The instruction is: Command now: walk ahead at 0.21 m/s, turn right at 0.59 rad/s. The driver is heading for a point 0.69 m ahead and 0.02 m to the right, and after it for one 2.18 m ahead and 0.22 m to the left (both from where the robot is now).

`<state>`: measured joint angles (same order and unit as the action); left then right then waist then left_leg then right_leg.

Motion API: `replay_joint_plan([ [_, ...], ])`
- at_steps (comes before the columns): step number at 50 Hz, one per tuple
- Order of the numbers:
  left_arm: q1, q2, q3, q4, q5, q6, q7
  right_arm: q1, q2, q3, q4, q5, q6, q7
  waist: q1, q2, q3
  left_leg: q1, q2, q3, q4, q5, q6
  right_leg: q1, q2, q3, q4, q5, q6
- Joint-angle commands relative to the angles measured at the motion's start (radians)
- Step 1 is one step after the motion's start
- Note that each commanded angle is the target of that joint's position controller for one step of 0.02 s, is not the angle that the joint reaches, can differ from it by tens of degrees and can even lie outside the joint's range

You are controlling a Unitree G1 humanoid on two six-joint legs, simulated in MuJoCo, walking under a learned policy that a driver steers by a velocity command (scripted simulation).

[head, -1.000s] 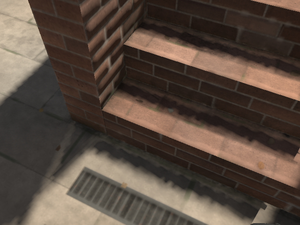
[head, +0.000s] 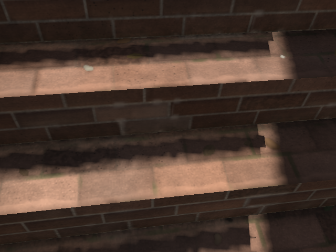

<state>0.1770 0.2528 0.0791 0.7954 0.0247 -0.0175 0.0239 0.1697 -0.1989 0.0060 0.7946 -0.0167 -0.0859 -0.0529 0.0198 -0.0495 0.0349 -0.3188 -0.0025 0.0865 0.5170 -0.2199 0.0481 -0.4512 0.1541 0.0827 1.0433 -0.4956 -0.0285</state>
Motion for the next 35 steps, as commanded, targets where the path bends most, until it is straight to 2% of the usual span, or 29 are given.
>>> replay_joint_plan([
  [1,0.067,0.086,0.028,-0.061,0.043,0.039,0.002,0.066,-0.127,-0.049,-0.057,0.008,0.01,-0.005,0.014,0.113,-0.11,0.162,0.374,-0.231,-0.148,0.635,0.191,-0.192,-0.094,-0.039,0.518,-0.02,0.054],
  [2,0.025,0.085,0.03,-0.081,0.051,0.059,-0.004,0.056,-0.12,-0.047,-0.063,0.008,0.014,-0.01,0.009,0.136,-0.076,0.103,0.333,-0.171,-0.153,0.561,0.167,-0.21,-0.099,-0.044,0.571,0.037,0.065],
  [3,0.01,0.078,0.03,-0.095,0.047,0.075,-0.008,0.064,-0.13,-0.05,-0.07,0.002,0.02,-0.013,0.002,0.148,-0.065,0.068,0.303,-0.127,-0.151,0.523,0.159,-0.218,-0.091,-0.062,0.613,0.086,0.074],
  [4,-0.002,0.068,0.029,-0.12,0.037,0.088,-0.011,0.088,-0.134,-0.052,-0.077,-0.001,0.025,-0.018,-0.008,0.147,-0.069,0.065,0.304,-0.113,-0.144,0.522,0.172,-0.226,-0.076,-0.07,0.627,0.118,0.079],
  [6,-0.041,0.055,0.027,-0.165,0.032,0.105,-0.018,0.149,-0.154,-0.063,-0.076,0.005,0.031,-0.023,-0.024,0.146,-0.08,0.121,0.319,-0.113,-0.14,0.476,0.18,-0.269,-0.079,-0.058,0.581,0.148,0.088],
  [7,-0.047,0.062,0.032,-0.175,0.02,0.109,-0.025,0.135,-0.16,-0.066,-0.097,-0.012,0.045,-0.021,-0.021,0.175,-0.073,0.136,0.324,-0.112,-0.154,0.444,0.19,-0.262,-0.087,-0.051,0.498,0.15,0.096],
  [9,-0.07,0.051,0.027,-0.222,0.006,0.123,-0.04,0.121,-0.179,-0.078,-0.12,-0.02,0.053,-0.018,-0.016,0.217,-0.072,0.152,0.339,-0.092,-0.175,0.428,0.189,-0.218,-0.101,-0.064,0.339,0.131,0.097],
  [11,-0.058,0.034,0.018,-0.241,-0.004,0.123,-0.05,0.102,-0.191,-0.084,-0.146,-0.022,0.059,-0.019,-0.013,0.242,-0.099,0.156,0.335,-0.051,-0.174,0.418,0.164,-0.104,-0.12,-0.081,0.106,0.07,0.087],
  [13,-0.053,0.024,0.009,-0.246,-0.009,0.114,-0.045,0.089,-0.201,-0.091,-0.164,-0.022,0.058,-0.008,-0.028,0.283,-0.113,0.123,0.325,-0.013,-0.194,0.285,0.126,0.052,-0.128,-0.115,-0.156,0.03,0.064],
  [15,-0.046,0.029,0.007,-0.248,-0.007,0.104,-0.039,0.109,-0.198,-0.093,-0.163,-0.025,0.069,0.002,-0.056,0.327,-0.143,0.139,0.325,-0.023,-0.183,0.2,0.108,0.155,-0.108,-0.164,-0.327,0.003,0.04],
  [16,-0.024,0.02,0.005,-0.24,-0.002,0.096,-0.035,0.115,-0.19,-0.091,-0.16,-0.02,0.08,0.004,-0.054,0.307,-0.149,0.14,0.316,-0.02,-0.163,0.161,0.093,0.209,-0.103,-0.184,-0.442,0.059,0.023],
  [17,0.025,0.003,-0.001,-0.213,0.007,0.084,-0.034,0.091,-0.166,-0.084,-0.168,-0.007,0.093,0.009,-0.027,0.272,-0.162,0.119,0.295,0.005,-0.115,0.115,0.062,0.302,-0.096,-0.217,-0.618,0.186,0.012],
  [18,0.065,0.003,-0.009,-0.181,0.031,0.057,-0.032,0.129,-0.139,-0.076,-0.151,-0.015,0.099,0.008,-0.02,0.124,-0.164,0.077,0.25,0.056,-0.008,0.061,0.027,0.404,-0.086,-0.209,-0.752,0.291,0.014],
  [19,0.068,-0.014,-0.025,-0.181,0.04,0.026,-0.031,0.138,-0.076,-0.058,-0.157,-0.028,0.106,0.013,-0.023,-0.021,-0.147,-0.07,0.204,0.079,0.141,-0.153,-0.024,0.499,-0.217,-0.03,-0.785,0.328,0.015],
  [20,0.072,0.102,-0.017,-0.211,0.037,0.012,-0.016,0.157,-0.001,-0.033,-0.216,-0.015,0.111,0.016,-0.023,-0.291,-0.108,-0.218,0.078,0.09,0.237,-0.376,-0.093,0.41,-0.466,0.308,-0.841,0.392,-0.089],
  [21,0.091,0.11,-0.003,-0.19,0.038,0.009,-0.002,0.125,-0.082,-0.05,-0.202,-0.016,0.123,0.007,0.021,-0.182,-0.054,-0.083,0.101,-0.02,0.382,-0.325,-0.104,0.211,-0.474,0.263,-0.866,0.294,-0.193],
  [22,0.034,0.09,-0.011,-0.187,0.028,0.012,-0.006,0.121,-0.101,-0.059,-0.193,-0.016,0.125,0.015,-0.027,-0.154,0.01,-0.116,0.082,-0.016,0.479,-0.275,-0.099,0.178,-0.419,0.221,-0.873,0.165,-0.201],
  [23,0.005,0.074,-0.019,-0.186,0.024,0.014,-0.009,0.128,-0.101,-0.062,-0.17,-0.02,0.122,0.021,-0.039,-0.14,0.039,-0.13,0.076,-0.024,0.554,-0.232,-0.089,0.156,-0.377,0.17,-0.867,0.16,-0.191],
  [24,-0.005,0.074,-0.02,-0.191,0.021,0.011,-0.006,0.148,-0.109,-0.069,-0.158,-0.025,0.115,0.024,-0.053,-0.149,0.026,-0.143,0.065,-0.019,0.619,-0.197,-0.075,0.184,-0.348,0.135,-0.847,0.247,-0.182],
  [25,0.021,0.063,-0.021,-0.182,0.015,0.004,0.001,0.167,-0.106,-0.071,-0.142,-0.036,0.109,0.026,-0.05,-0.127,0.021,-0.16,0.054,-0.019,0.681,-0.178,-0.068,0.213,-0.347,0.122,-0.824,0.39,-0.198],
  [26,0.031,0.042,-0.032,-0.18,0.006,-0.01,0.002,0.163,-0.096,-0.068,-0.143,-0.033,0.099,0.037,-0.053,-0.047,0.032,-0.184,0.058,-0.027,0.626,-0.154,-0.067,0.247,-0.353,0.095,-0.823,0.549,-0.193],
  [27,0.031,0.038,-0.036,-0.175,0.011,-0.026,0.0,0.121,-0.088,-0.064,-0.155,-0.019,0.089,0.041,-0.054,-0.013,0.039,-0.206,0.068,-0.042,0.499,-0.135,-0.06,0.31,-0.353,0.09,-0.801,0.667,-0.177],
  [28,0.028,0.031,-0.037,-0.171,0.016,-0.038,0.0,0.106,-0.06,-0.053,-0.154,-0.013,0.084,0.038,-0.052,-0.014,0.007,-0.162,0.059,-0.039,0.389,-0.135,-0.054,0.348,-0.351,0.073,-0.775,0.765,-0.17],
  [29,-0.004,0.023,-0.043,-0.177,0.017,-0.047,0.001,0.095,-0.028,-0.039,-0.157,-0.01,0.085,0.036,-0.059,-0.048,-0.022,-0.066,0.043,-0.037,0.26,-0.154,-0.044,0.337,-0.336,0.037,-0.754,0.849,-0.158],
  [31,0.041,0.027,-0.041,-0.15,0.006,-0.051,0.01,0.106,-0.018,-0.033,-0.147,-0.012,0.083,0.02,-0.032,-0.12,-0.088,0.045,-0.003,-0.018,0.078,-0.198,-0.02,0.387,-0.351,0.041,-0.714,0.971,-0.188],
  [32,0.06,0.021,-0.043,-0.136,-0.002,-0.049,0.015,0.118,-0.023,-0.033,-0.141,-0.009,0.078,0.013,-0.027,-0.121,-0.103,0.068,-0.012,-0.013,-0.011,-0.168,-0.007,0.416,-0.357,0.062,-0.696,0.974,-0.192],
  [33,0.066,0.028,-0.04,-0.126,-0.022,-0.043,0.019,0.17,-0.009,-0.032,-0.12,-0.011,0.072,0.006,-0.054,-0.119,-0.122,0.15,-0.022,0.01,-0.107,-0.058,0.006,0.397,-0.344,0.06,-0.668,0.889,-0.18],
  [34,0.05,0.025,-0.041,-0.132,-0.039,-0.042,0.017,0.187,-0.014,-0.034,-0.106,-0.021,0.061,0.002,-0.063,-0.063,-0.113,0.225,-0.011,-0.002,-0.161,0.04,0.01,0.344,-0.323,0.061,-0.641,0.832,-0.158],
  [35,0.027,0.008,-0.045,-0.145,-0.041,-0.046,0.012,0.194,-0.031,-0.037,-0.104,-0.032,0.049,0.001,-0.064,0.002,-0.1,0.285,0.036,-0.064,-0.177,0.08,0.014,0.277,-0.293,0.046,-0.587,0.792,-0.136],
])
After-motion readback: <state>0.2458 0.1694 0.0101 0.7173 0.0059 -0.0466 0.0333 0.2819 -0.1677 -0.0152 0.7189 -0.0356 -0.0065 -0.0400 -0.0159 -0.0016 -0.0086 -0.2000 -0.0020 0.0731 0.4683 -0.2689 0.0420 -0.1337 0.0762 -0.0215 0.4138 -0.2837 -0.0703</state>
